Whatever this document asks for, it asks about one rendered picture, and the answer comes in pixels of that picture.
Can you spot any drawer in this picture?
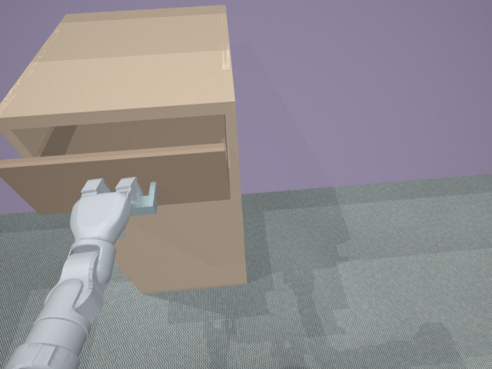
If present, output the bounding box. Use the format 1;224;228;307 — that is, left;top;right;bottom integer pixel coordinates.
0;115;231;215

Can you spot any left robot hand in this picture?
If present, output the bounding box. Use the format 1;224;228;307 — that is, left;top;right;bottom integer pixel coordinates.
70;177;143;245

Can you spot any left robot forearm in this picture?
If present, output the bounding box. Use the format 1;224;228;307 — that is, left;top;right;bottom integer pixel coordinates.
4;238;116;369

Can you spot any cabinet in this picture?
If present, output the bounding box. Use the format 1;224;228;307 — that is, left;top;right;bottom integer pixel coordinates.
0;5;247;294

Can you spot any handle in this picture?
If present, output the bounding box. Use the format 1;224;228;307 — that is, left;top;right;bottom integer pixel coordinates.
131;181;158;216

